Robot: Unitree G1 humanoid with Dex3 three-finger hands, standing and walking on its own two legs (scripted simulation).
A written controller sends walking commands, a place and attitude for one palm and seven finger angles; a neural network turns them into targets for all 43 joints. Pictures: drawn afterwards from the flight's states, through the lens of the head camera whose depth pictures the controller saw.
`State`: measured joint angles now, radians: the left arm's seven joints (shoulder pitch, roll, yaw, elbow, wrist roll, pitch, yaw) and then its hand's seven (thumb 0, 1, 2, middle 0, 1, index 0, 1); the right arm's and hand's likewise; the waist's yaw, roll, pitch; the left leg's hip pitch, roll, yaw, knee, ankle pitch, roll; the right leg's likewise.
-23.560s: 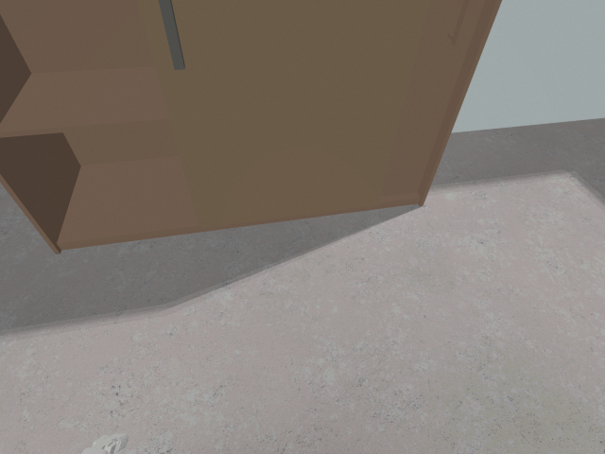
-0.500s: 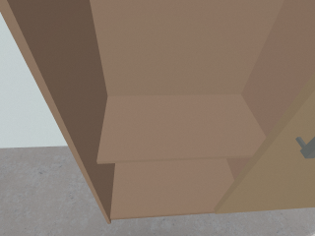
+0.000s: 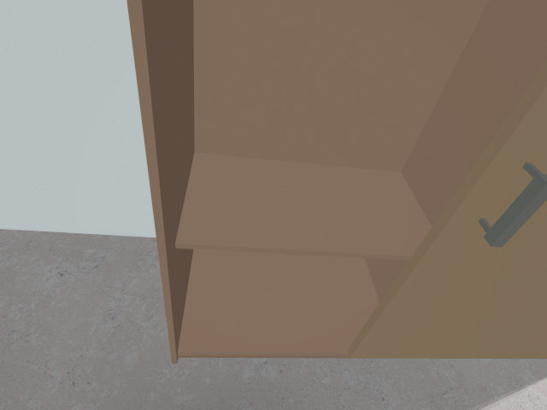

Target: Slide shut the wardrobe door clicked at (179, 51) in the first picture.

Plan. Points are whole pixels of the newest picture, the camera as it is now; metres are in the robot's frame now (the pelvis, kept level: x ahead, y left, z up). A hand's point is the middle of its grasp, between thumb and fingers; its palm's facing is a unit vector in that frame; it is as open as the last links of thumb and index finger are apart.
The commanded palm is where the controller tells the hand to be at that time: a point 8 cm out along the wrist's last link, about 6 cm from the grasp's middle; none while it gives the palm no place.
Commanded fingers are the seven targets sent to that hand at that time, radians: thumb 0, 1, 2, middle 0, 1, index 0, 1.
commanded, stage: relax the arm and regain balance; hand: right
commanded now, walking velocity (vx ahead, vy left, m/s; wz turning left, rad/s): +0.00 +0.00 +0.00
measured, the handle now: (511, 205) +0.52 -0.44 +0.11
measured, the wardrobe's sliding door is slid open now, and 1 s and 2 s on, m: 0.61 0.61 0.61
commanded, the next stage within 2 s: step back with the hand held close in 0.84 s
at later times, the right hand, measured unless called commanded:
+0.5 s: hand out of the picture -0.10 -0.17 -0.15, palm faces +0.02 +0.98 -0.21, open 16.2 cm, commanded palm none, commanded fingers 0.00 0.50 -0.30 0.15 0.30 0.15 0.30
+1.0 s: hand out of the picture -0.10 -0.18 -0.15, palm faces +0.12 +0.97 -0.22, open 16.0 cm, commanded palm +0.09 -0.28 +0.20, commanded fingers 0.00 -0.90 -0.90 0.20 0.30 0.20 0.30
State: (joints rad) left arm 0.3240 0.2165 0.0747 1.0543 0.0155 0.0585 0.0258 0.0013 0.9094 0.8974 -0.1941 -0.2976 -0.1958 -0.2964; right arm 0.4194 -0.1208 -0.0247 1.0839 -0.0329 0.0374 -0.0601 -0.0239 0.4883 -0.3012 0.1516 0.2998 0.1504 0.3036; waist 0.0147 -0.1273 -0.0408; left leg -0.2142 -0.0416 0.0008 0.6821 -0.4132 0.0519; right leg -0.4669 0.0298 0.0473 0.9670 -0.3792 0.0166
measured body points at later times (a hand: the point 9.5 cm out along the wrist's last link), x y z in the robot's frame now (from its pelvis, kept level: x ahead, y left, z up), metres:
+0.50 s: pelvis -0.07 +0.00 +0.02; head -0.07 +0.02 +0.47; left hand -0.12 +0.21 -0.15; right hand -0.10 -0.22 -0.14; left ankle -0.02 +0.09 -0.72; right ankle -0.02 -0.13 -0.72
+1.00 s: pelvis -0.07 -0.01 +0.01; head -0.08 +0.00 +0.46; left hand -0.09 +0.20 -0.15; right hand -0.10 -0.23 -0.13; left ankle -0.05 +0.09 -0.72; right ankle -0.05 -0.13 -0.72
